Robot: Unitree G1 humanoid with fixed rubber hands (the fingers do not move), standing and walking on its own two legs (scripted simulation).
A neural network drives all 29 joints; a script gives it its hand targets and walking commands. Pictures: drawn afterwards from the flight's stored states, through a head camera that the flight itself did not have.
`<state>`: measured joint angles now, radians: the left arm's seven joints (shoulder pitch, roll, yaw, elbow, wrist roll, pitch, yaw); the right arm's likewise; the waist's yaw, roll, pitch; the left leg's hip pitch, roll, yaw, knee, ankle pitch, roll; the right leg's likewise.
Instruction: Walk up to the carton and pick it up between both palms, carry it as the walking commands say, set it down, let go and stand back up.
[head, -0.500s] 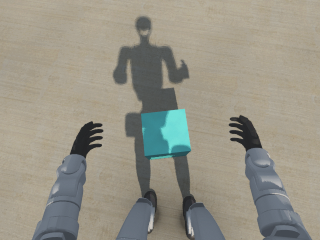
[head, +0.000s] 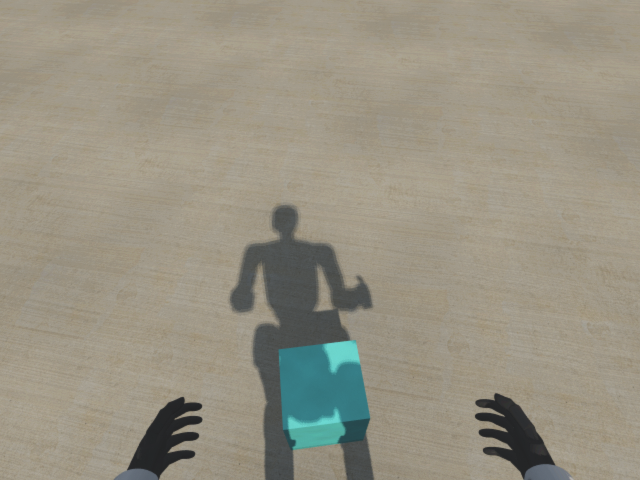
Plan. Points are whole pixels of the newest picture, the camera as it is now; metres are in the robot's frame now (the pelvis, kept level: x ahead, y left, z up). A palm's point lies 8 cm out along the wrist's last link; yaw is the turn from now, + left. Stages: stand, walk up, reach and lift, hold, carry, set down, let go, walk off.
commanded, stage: let go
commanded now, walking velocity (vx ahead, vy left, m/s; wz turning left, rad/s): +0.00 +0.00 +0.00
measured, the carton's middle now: (322, 396) +0.41 +0.03 -0.65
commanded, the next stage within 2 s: stand in 0.40 s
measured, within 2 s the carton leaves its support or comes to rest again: neither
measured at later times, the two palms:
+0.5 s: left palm out of the picture +0.14 +0.25 -0.08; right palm out of the picture +0.14 -0.25 -0.08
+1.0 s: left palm out of the picture +0.10 +0.27 -0.13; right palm out of the picture +0.10 -0.25 -0.13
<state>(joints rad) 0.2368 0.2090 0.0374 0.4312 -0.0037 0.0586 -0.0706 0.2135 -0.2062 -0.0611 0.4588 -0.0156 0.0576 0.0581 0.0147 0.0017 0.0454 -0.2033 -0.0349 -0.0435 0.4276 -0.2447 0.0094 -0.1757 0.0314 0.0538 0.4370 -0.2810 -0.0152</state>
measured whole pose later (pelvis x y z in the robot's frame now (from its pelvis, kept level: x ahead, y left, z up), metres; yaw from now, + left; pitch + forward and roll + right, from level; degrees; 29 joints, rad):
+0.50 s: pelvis +0.00 +0.00 +0.00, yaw +0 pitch -1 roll +0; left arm 0.26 0.25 0.03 0.54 0.05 0.03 0.00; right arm 0.26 -0.24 -0.03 0.56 -0.05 0.02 0.00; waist 0.00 -0.01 -0.01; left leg -0.20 -0.02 -0.03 0.49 -0.28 0.00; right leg -0.16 0.03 0.03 0.49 -0.32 -0.01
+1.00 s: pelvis +0.05 +0.00 -0.01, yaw +0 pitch +3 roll +0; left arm 0.35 0.27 0.00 0.80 0.01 -0.03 0.04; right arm 0.35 -0.25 0.00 0.81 -0.02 -0.03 -0.03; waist 0.00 -0.01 -0.09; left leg -0.23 -0.03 -0.02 0.57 -0.39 0.02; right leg -0.19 0.02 0.04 0.55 -0.41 -0.01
